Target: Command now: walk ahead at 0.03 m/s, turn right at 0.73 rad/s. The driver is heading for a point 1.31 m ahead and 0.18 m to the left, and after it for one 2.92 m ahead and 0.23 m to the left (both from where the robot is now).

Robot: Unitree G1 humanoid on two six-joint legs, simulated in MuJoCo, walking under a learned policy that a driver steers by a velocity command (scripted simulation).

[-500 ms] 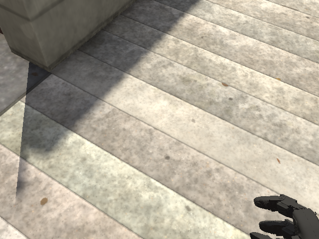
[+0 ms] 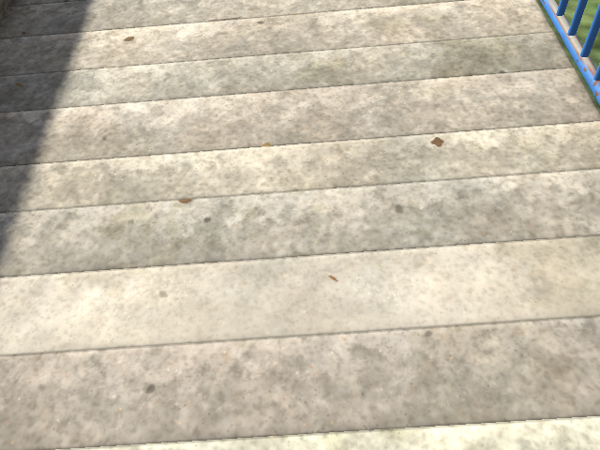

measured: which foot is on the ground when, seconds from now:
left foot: up 0.00-0.30, down 0.32-0.66, up 0.68-1.00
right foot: down 0.00-0.32, up 0.34-0.66, down 0.68-1.00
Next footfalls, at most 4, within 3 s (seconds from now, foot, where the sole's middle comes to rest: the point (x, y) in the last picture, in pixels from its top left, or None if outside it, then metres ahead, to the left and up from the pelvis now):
0.32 left None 0.07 0.11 -0.77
0.68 right None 0.05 -0.09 -0.77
1.06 left None -0.04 0.10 -0.77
1.48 right None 0.00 -0.11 -0.77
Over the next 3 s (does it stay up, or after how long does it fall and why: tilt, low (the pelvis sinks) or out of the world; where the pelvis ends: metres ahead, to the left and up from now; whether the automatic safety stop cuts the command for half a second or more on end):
stays up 0.79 0.28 0.00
